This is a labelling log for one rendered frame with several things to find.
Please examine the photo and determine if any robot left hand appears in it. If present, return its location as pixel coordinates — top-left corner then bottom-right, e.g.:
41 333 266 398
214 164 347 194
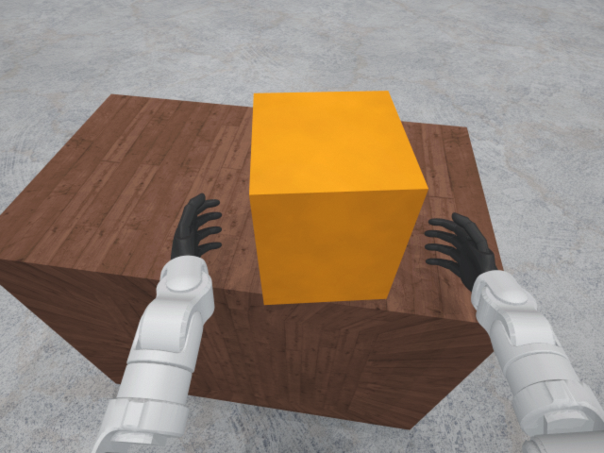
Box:
171 193 222 260

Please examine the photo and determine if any carton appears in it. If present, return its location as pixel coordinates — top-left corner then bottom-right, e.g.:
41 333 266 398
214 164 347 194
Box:
249 91 428 305

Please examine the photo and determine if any robot right forearm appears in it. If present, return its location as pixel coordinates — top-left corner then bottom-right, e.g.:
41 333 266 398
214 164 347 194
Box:
471 270 604 437

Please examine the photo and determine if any robot left forearm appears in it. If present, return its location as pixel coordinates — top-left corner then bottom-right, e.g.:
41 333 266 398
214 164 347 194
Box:
91 256 214 453

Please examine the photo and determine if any robot right hand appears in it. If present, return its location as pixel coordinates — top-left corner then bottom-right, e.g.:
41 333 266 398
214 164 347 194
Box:
425 212 498 292

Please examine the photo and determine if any pedestal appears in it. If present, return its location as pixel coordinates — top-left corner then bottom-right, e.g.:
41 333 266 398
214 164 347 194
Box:
0 94 504 430

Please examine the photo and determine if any right robot upper arm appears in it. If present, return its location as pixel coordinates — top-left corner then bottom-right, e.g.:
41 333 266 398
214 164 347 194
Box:
522 430 604 453

